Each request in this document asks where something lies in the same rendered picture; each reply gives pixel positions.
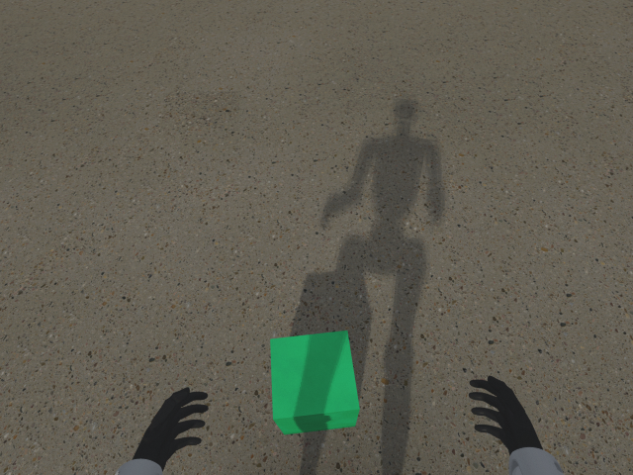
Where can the robot right hand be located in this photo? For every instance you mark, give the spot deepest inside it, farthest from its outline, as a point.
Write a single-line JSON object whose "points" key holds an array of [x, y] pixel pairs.
{"points": [[516, 429]]}

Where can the carton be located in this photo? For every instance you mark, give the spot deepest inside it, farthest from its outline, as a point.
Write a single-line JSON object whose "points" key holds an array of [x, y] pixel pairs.
{"points": [[313, 382]]}

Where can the robot left hand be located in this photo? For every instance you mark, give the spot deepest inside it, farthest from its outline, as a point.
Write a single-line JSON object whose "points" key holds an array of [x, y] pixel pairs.
{"points": [[158, 442]]}

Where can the right robot forearm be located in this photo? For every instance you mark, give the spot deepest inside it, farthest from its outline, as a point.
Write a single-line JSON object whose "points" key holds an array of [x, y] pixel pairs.
{"points": [[533, 461]]}

